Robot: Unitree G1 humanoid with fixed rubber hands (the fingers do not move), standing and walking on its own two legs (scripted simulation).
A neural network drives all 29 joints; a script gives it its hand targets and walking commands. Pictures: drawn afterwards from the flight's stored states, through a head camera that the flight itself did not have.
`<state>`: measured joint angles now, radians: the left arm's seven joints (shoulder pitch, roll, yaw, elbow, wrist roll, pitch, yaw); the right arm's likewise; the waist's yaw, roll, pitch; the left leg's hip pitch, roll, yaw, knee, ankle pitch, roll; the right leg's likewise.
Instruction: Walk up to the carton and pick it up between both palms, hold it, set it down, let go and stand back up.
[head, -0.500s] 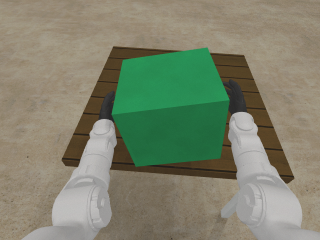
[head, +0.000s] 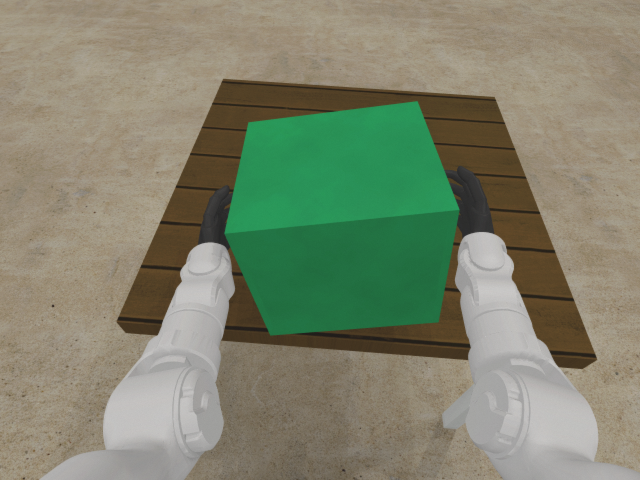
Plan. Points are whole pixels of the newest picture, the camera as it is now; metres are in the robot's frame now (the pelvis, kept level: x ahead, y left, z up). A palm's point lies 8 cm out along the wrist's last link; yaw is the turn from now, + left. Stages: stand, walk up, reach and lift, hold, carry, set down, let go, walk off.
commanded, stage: set down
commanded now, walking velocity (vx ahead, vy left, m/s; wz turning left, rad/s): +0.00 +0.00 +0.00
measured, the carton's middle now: (342, 221) +0.47 -0.01 +0.03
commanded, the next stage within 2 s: none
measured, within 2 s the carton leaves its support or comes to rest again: neither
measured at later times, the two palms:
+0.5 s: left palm (221, 242) +0.42 +0.17 +0.03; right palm (466, 228) +0.43 -0.17 +0.07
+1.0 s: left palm (224, 235) +0.43 +0.17 +0.03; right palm (467, 233) +0.43 -0.18 +0.06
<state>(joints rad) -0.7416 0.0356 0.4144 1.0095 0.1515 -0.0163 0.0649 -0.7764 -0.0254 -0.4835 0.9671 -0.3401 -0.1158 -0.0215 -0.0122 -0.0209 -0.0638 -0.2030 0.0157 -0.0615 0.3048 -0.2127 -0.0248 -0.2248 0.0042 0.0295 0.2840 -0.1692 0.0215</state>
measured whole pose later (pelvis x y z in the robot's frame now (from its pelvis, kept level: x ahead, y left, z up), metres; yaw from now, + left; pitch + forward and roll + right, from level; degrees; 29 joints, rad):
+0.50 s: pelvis +0.01 +0.00 +0.00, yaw +0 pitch +10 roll +0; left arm -0.79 0.05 0.45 1.08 0.15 -0.09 0.06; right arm -0.81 -0.01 -0.56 0.97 -0.43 -0.15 0.00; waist -0.01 -0.02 -0.06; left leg -0.28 0.01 -0.06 0.35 -0.24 -0.02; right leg -0.31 0.00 0.03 0.35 -0.20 0.02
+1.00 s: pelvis +0.00 +0.00 -0.01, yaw +0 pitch +13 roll +0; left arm -0.88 0.08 0.48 1.17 0.15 -0.13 0.03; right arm -0.84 -0.01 -0.64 0.97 -0.48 -0.16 0.03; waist -0.01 -0.02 -0.06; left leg -0.35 0.01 -0.06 0.37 -0.24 -0.03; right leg -0.39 0.00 0.03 0.37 -0.21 0.02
